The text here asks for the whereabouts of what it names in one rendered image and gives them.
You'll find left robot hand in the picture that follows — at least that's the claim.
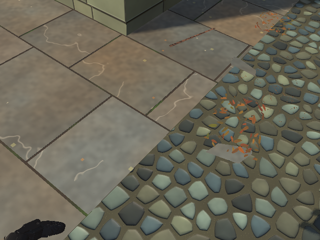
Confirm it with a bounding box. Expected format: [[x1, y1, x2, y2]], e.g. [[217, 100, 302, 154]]
[[4, 219, 66, 240]]

